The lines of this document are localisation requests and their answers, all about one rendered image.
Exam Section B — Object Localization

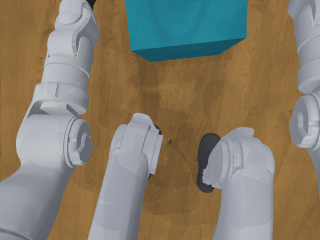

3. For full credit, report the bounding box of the robot left upper arm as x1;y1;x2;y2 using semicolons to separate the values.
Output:
0;114;93;240

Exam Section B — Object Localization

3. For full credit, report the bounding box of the robot left hand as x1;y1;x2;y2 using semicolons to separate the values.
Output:
86;0;96;11

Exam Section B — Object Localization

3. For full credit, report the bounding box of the right robot forearm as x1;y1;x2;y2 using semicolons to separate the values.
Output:
287;0;320;94

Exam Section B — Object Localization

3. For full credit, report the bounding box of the robot right upper arm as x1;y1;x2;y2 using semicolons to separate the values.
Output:
289;91;320;200

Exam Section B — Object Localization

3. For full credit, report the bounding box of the right robot thigh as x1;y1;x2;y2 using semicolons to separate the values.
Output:
212;135;274;240

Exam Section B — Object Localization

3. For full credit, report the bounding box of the carton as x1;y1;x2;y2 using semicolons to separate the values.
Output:
125;0;247;62

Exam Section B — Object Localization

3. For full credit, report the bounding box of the left robot forearm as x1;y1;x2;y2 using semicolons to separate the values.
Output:
16;0;101;157

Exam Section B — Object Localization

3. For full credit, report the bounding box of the left robot shin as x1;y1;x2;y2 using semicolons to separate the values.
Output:
109;113;156;156

